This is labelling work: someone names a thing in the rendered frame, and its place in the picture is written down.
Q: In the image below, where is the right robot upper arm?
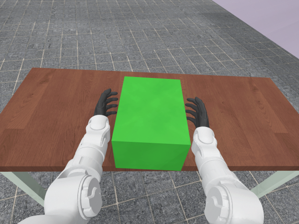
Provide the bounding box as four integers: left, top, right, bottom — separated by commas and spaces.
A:
204, 184, 263, 224

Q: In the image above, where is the carton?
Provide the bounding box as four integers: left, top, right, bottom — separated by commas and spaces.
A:
112, 77, 191, 171

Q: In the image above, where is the left robot hand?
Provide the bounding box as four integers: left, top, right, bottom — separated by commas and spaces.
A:
93, 88, 118, 117

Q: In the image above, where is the right robot forearm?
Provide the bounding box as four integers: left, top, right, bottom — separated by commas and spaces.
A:
191, 126, 250, 196

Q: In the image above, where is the right robot hand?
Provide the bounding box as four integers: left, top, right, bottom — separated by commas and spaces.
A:
185, 97, 209, 128

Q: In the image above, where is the left robot forearm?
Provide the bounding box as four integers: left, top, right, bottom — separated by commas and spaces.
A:
44, 115, 110, 209

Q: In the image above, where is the table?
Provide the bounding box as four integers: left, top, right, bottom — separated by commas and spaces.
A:
0, 68, 299, 207

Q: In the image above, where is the left robot upper arm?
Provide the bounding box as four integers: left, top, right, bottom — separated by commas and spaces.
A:
18, 175, 102, 224

